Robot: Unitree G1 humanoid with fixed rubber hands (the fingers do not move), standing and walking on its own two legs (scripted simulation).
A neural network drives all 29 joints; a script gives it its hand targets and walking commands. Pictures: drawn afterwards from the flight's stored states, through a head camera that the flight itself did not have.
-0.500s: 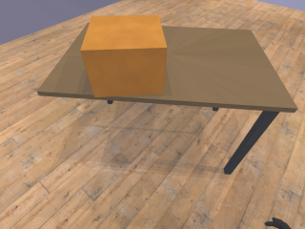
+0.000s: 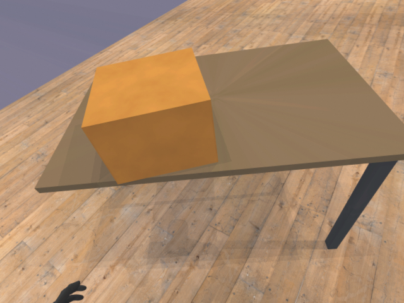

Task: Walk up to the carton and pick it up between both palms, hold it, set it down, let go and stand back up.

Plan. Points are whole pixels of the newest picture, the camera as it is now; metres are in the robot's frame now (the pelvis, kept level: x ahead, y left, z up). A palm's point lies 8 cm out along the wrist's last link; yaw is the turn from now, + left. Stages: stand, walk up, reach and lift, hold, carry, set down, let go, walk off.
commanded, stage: walk up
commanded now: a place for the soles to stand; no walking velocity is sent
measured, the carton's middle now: (156, 113) +0.61 +0.16 +0.06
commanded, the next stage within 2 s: none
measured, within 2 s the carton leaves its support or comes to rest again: neither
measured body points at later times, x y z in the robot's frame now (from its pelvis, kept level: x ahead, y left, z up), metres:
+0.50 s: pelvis +0.06 +0.12 +0.01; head +0.08 +0.15 +0.46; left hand +0.15 +0.45 -0.09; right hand +0.19 -0.18 -0.07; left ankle +0.12 +0.27 -0.71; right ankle +0.07 -0.03 -0.69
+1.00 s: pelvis +0.09 +0.14 +0.03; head +0.09 +0.13 +0.48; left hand +0.20 +0.45 -0.07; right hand +0.21 -0.17 -0.08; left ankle +0.12 +0.27 -0.71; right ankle +0.09 -0.01 -0.71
